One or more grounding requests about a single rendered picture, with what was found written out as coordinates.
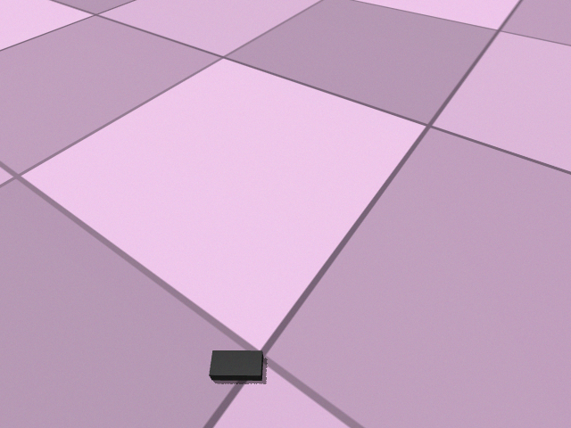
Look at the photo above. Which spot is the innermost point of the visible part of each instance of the carton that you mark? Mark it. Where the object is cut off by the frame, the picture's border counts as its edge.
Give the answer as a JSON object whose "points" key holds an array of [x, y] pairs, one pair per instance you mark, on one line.
{"points": [[236, 365]]}

